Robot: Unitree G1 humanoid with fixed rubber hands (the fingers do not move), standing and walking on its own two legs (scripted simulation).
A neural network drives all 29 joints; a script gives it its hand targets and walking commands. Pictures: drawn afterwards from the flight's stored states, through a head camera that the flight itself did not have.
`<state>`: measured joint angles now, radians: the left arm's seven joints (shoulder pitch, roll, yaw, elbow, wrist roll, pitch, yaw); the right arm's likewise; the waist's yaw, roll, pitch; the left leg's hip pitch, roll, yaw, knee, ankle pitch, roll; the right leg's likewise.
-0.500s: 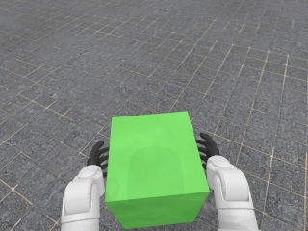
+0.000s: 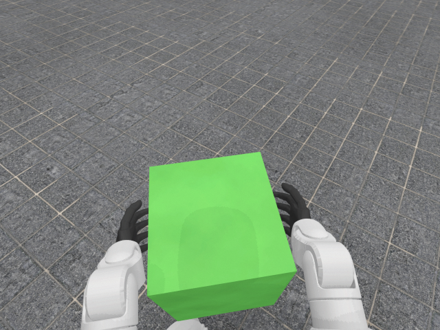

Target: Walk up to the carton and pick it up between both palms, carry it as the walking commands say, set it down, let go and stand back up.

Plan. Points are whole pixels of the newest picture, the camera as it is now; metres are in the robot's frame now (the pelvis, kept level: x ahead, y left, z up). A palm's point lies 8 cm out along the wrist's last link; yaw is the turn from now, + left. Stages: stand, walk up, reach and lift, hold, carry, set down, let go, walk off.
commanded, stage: carry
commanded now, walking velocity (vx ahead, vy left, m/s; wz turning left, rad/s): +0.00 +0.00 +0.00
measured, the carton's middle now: (216, 241) +0.30 +0.04 -0.01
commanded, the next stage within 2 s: none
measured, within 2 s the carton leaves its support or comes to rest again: neither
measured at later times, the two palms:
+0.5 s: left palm (194, 102) +0.65 +0.13 +0.05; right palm (307, 100) +0.66 -0.16 +0.07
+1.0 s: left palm (207, 44) +1.04 +0.14 +0.03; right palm (286, 39) +1.07 -0.15 +0.05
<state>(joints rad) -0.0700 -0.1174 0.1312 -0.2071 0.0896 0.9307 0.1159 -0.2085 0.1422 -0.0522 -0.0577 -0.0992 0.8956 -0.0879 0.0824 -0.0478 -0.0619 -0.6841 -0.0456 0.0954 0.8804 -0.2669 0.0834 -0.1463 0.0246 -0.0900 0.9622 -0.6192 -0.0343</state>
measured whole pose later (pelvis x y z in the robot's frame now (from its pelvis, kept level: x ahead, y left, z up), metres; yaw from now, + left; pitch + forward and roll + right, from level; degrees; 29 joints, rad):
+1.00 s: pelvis +0.77 -0.03 +0.00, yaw +3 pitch +7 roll +0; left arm -0.11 -0.13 0.07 -0.12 0.13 0.82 0.10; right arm -0.18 0.14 -0.13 -0.11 -0.06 0.84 -0.10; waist 0.02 -0.04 -0.02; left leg -0.69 -0.07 0.00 1.39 -0.76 0.03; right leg -0.24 0.02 -0.14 0.83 -0.71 -0.07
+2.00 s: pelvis +1.58 -0.02 +0.02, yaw -1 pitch +5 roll -2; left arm -0.20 -0.14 0.06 0.00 0.14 0.88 0.07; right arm -0.10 0.13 -0.15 -0.13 -0.10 0.89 -0.10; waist -0.09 0.11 -0.10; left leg -0.29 0.00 0.03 1.04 -0.59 0.01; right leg -0.43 0.01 -0.10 0.86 -0.51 -0.04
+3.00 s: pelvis +2.35 -0.02 +0.02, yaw -5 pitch +5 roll +1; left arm -0.17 -0.13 0.11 -0.05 0.13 0.89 0.08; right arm -0.17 0.14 -0.10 -0.04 -0.15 0.85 -0.08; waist -0.01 0.02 -0.05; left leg -0.33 -0.06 0.14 0.82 -0.59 0.10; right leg -0.59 0.02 0.01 1.26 -0.62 -0.03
